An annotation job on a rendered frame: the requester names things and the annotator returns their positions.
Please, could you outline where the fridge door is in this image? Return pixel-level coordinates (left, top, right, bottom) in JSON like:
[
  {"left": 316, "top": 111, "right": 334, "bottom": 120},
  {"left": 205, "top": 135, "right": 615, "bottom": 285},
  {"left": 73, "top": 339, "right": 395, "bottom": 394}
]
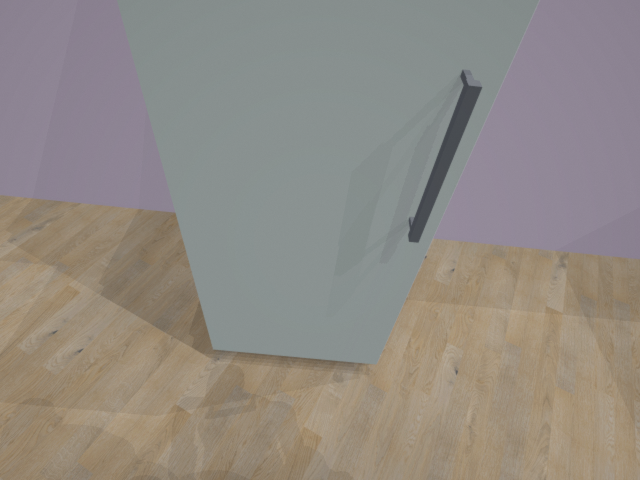
[{"left": 117, "top": 0, "right": 539, "bottom": 364}]

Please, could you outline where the handle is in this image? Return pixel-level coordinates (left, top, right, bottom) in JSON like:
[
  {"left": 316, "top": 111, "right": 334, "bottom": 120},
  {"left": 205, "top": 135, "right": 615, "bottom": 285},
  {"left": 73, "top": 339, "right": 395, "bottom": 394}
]
[{"left": 408, "top": 69, "right": 482, "bottom": 243}]

